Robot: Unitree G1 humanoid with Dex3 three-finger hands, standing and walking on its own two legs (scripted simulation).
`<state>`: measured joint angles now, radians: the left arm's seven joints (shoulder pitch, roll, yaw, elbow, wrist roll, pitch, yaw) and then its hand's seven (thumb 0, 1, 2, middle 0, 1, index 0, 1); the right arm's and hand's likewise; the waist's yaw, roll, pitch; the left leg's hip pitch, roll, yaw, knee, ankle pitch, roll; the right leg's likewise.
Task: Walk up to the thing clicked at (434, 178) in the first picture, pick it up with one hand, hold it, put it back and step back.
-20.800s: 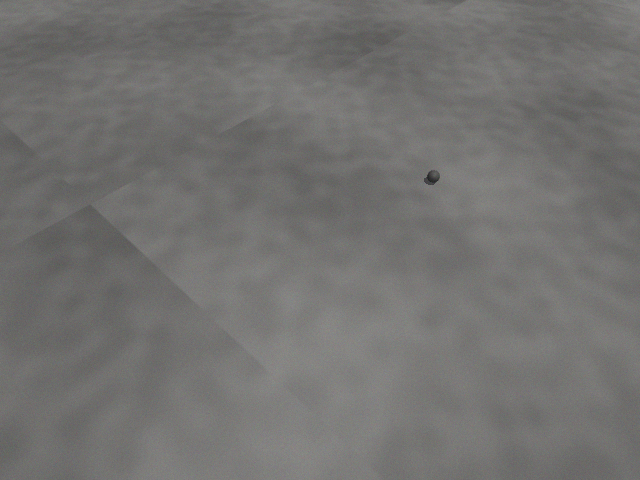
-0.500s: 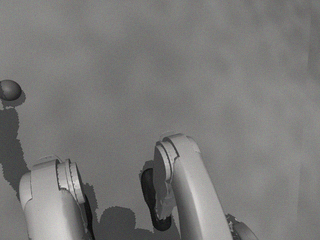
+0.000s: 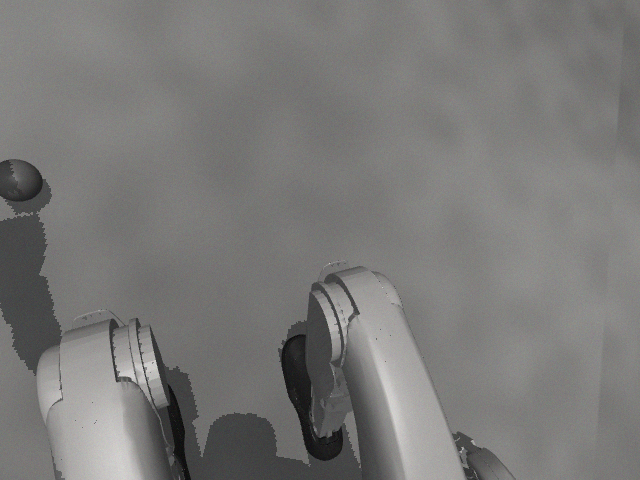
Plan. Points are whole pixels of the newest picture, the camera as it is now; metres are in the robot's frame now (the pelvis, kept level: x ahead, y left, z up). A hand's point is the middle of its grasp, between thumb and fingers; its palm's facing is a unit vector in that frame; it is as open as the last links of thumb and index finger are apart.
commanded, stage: approach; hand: left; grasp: from above
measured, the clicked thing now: (17, 180) +0.51 +0.30 -0.29
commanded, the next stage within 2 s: close in in 0.52 s
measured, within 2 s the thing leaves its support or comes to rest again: neither
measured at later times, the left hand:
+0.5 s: hand out of the picture +0.51 +0.28 -0.18, palm faces -0.43 -0.07 -0.90, open 13.8 cm
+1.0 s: hand (1, 185) +0.48 +0.29 -0.22, palm faces -0.46 -0.09 -0.88, open 14.1 cm
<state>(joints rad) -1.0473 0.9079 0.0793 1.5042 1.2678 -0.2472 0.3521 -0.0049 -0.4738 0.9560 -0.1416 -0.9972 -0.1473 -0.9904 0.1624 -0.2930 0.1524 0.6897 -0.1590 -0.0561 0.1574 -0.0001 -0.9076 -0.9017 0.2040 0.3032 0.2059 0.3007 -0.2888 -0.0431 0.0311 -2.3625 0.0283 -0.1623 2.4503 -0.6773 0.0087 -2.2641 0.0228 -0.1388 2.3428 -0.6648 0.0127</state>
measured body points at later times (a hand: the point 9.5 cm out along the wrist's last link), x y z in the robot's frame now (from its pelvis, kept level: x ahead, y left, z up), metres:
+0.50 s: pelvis +0.00 +0.00 +0.00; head +0.27 +0.05 +0.36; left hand +0.52 +0.28 -0.12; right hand +0.01 -0.26 -0.09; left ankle +0.07 +0.13 -0.29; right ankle +0.10 -0.11 -0.29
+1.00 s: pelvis +0.00 +0.01 +0.00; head +0.28 +0.12 +0.34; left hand +0.50 +0.30 -0.17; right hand +0.06 -0.27 -0.06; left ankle +0.07 +0.13 -0.29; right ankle +0.10 -0.11 -0.29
